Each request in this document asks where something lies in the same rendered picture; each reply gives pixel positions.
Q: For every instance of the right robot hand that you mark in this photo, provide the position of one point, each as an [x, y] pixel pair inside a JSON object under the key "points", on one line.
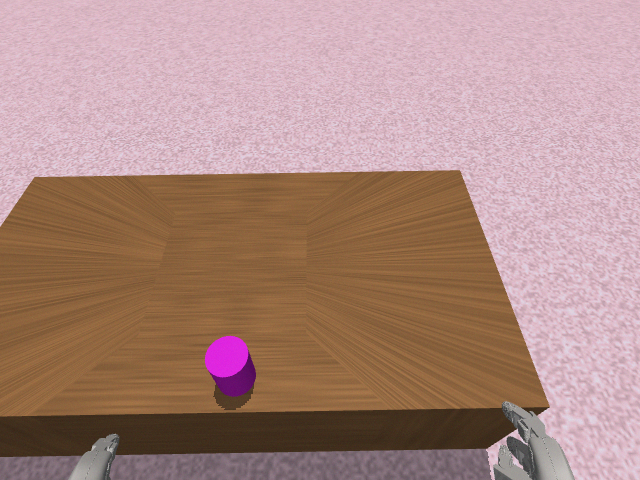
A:
{"points": [[542, 459]]}

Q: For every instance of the can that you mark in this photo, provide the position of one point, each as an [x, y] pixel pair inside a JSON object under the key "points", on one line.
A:
{"points": [[230, 365]]}

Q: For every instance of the left robot hand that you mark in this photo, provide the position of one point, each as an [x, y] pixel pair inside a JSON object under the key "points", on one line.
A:
{"points": [[96, 464]]}

